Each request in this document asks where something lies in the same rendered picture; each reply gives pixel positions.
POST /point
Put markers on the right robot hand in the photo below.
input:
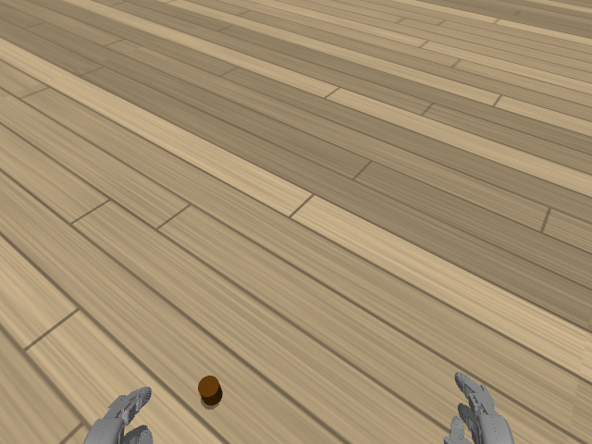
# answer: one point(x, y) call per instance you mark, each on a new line
point(486, 425)

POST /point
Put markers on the tin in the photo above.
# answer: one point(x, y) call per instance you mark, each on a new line
point(210, 390)

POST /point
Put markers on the left robot hand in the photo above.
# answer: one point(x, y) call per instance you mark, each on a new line
point(110, 429)

